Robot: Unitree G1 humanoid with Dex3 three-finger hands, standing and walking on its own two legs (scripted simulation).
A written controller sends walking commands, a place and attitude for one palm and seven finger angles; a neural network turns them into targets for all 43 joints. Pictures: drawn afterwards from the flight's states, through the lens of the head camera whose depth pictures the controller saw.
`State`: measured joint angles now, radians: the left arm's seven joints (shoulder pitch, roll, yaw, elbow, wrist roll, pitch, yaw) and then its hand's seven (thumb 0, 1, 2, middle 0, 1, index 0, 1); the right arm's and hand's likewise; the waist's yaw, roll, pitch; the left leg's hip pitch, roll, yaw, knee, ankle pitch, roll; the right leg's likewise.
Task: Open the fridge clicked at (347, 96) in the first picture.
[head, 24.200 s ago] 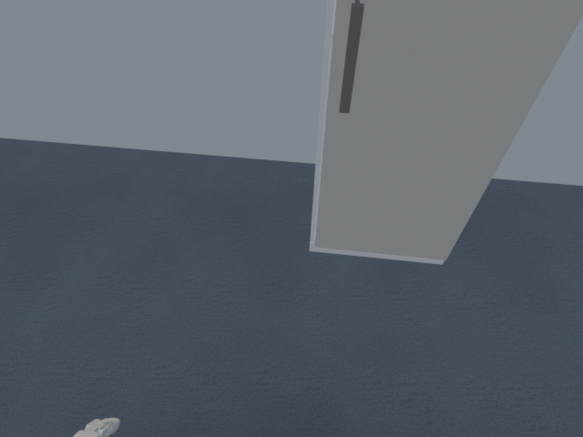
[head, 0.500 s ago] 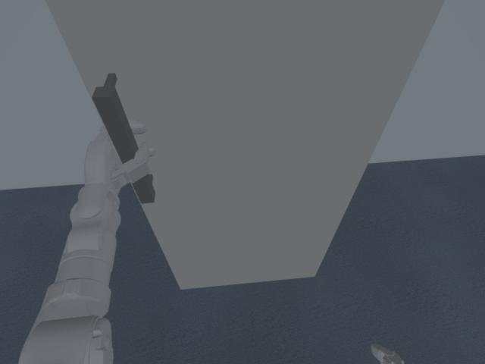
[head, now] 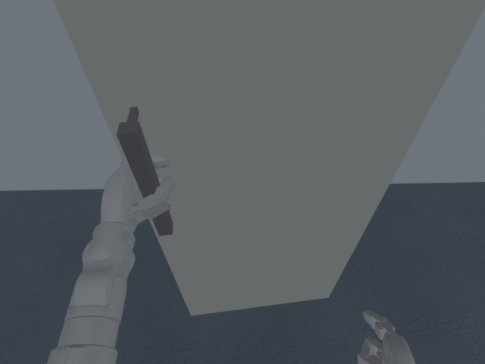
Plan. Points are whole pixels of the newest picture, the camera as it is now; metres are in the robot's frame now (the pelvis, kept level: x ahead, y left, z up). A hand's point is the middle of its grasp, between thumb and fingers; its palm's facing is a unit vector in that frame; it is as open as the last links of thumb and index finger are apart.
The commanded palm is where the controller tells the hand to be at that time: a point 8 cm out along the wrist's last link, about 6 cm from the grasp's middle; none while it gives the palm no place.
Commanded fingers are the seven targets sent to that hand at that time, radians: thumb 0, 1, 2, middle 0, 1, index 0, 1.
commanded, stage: pull the door a little, standing still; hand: left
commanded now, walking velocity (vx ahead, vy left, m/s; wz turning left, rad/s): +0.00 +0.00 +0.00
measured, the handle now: (151, 178) +0.38 +0.19 +0.11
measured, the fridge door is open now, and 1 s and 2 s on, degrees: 6 30 52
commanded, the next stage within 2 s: walk backward, drawing the door open in 0.04 s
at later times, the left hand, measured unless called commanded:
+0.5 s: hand (167, 253) +0.24 +0.13 +0.11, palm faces +0.06 -0.99 -0.14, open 6.4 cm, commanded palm +0.21 +0.18 +0.12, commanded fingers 0.00 0.90 0.90 -0.45 -1.40 -0.45 -1.40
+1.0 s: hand (202, 324) +0.16 +0.06 +0.11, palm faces +0.19 -0.97 -0.15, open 6.6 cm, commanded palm +0.11 +0.11 +0.12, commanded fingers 0.00 0.90 0.90 -0.45 -1.40 -0.45 -1.40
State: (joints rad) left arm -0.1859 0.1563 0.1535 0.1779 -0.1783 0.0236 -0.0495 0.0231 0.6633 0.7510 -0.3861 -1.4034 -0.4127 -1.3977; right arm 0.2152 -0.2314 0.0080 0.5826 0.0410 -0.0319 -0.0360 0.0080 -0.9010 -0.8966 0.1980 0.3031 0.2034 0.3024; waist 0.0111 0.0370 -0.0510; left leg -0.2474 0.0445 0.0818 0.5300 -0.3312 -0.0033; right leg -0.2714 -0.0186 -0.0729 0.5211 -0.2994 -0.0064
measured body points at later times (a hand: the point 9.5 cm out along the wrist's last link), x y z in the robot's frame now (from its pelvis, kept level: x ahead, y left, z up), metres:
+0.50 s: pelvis -0.05 +0.00 +0.01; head -0.04 -0.02 +0.46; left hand +0.24 +0.18 +0.12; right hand +0.12 -0.23 -0.09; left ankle -0.04 +0.12 -0.73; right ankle -0.02 -0.11 -0.73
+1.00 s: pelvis -0.10 -0.09 -0.01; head -0.07 -0.10 +0.44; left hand +0.14 +0.11 +0.12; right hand +0.09 -0.30 -0.11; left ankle -0.12 +0.02 -0.70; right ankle -0.02 -0.11 -0.73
